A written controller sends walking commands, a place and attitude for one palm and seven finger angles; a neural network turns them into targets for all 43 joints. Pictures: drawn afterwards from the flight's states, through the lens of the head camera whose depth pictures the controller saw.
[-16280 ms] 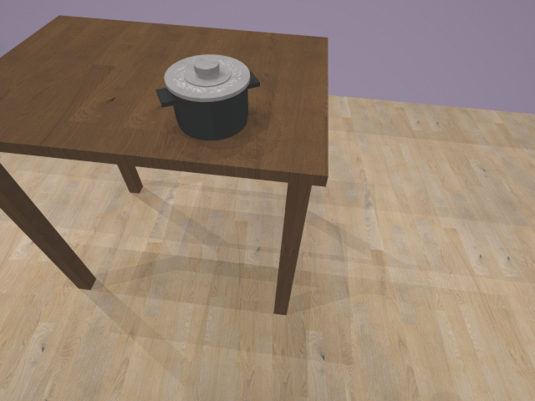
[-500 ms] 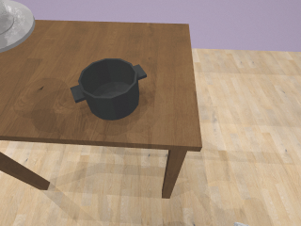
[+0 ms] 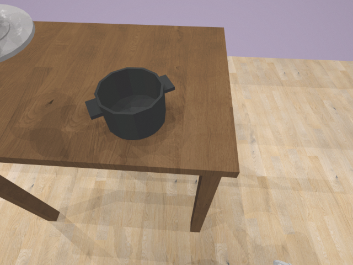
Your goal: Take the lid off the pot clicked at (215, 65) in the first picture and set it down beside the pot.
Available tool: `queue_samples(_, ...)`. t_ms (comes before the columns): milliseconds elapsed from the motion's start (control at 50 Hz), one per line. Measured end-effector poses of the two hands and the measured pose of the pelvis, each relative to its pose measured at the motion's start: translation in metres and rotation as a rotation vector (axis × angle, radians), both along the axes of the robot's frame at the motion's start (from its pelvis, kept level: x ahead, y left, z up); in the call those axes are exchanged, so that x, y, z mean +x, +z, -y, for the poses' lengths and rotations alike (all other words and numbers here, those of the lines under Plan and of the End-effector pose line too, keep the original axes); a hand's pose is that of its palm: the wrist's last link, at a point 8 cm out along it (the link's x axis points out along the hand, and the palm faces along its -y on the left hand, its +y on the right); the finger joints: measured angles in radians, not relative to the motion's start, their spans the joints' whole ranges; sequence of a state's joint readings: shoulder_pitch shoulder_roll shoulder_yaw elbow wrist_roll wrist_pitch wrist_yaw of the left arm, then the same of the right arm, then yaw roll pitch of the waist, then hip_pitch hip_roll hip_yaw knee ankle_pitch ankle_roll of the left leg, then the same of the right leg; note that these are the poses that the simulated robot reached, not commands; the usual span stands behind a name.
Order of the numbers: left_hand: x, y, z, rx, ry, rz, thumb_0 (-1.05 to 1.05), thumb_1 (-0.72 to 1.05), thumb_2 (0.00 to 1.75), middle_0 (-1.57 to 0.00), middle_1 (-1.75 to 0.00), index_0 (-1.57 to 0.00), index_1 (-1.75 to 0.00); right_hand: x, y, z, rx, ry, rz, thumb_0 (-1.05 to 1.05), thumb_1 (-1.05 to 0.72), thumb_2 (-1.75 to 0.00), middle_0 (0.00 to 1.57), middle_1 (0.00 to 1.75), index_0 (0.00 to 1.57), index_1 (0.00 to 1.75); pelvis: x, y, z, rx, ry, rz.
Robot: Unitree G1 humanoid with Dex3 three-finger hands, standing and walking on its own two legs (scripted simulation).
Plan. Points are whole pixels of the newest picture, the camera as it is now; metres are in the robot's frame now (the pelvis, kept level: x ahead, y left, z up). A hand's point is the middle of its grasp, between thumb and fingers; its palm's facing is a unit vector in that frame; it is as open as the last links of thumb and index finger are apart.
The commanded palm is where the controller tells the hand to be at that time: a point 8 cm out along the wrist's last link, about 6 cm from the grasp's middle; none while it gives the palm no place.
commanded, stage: lower the lid onto the table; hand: left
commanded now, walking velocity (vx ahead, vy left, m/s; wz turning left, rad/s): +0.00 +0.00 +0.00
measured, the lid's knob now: out of the picture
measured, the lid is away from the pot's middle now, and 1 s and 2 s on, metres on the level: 0.24 0.23 0.24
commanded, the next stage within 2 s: none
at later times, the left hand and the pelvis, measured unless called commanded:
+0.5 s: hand out of the picture +0.47 +0.31 +0.27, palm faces -0.22 -0.16 -0.96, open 7.6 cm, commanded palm +0.47 +0.31 +0.34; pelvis +0.00 +0.00 +0.00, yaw -1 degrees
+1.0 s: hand (0, 53) +0.46 +0.32 +0.24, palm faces -0.27 -0.17 -0.95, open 7.6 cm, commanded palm +0.47 +0.32 +0.30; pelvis +0.00 +0.00 +0.00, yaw -1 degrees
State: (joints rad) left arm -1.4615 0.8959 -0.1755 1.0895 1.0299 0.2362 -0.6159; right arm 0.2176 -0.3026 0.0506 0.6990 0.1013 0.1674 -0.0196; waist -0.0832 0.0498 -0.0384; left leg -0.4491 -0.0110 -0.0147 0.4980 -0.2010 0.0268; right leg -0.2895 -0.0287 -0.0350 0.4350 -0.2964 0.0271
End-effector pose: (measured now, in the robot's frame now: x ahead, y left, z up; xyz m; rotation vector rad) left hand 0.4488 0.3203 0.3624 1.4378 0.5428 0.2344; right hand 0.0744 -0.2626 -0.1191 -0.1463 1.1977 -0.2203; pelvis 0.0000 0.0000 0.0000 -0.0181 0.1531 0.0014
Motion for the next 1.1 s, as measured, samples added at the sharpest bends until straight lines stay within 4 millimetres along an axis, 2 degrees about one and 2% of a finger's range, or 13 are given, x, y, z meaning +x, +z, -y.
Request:
queue_samples(420, 0.013, -0.028, 0.010, -0.034, -0.035, -0.036, 0.01, 0.18, 0.84, -0.65, -0.89, -0.70, -0.90, -0.022, -0.001, 0.007, -0.013, -0.046, -0.024, 0.01, -0.90, -0.90, 0.20, 0.29, 0.20, 0.30, 0.000, -0.001, 0.001, 0.001, -0.015, -0.005)
queue_samples(700, 0.014, -0.049, 0.005, -0.035, -0.048, -0.076, 0.01, 0.18, 0.84, -0.65, -0.89, -0.70, -0.90, -0.021, 0.001, 0.010, -0.026, -0.052, -0.025, 0.01, -0.90, -0.90, 0.20, 0.29, 0.20, 0.30, 0.001, -0.003, 0.002, -0.003, -0.013, -0.008)
queue_samples(880, 0.014, -0.060, 0.009, -0.040, -0.077, -0.088, 0.01, 0.18, 0.84, -0.65, -0.89, -0.70, -0.90, -0.017, 0.000, 0.008, -0.022, -0.049, -0.017, 0.01, -0.90, -0.90, 0.20, 0.29, 0.20, 0.30, -0.001, -0.004, 0.001, -0.004, -0.013, -0.008)
queue_samples(1100, 0.010, -0.076, -0.001, -0.050, -0.071, -0.123, 0.01, 0.18, 0.84, -0.65, -0.89, -0.70, -0.90, -0.022, 0.000, 0.007, -0.026, -0.061, -0.024, 0.01, -0.90, -0.90, 0.20, 0.29, 0.20, 0.30, -0.003, -0.005, 0.000, -0.008, -0.016, -0.009)
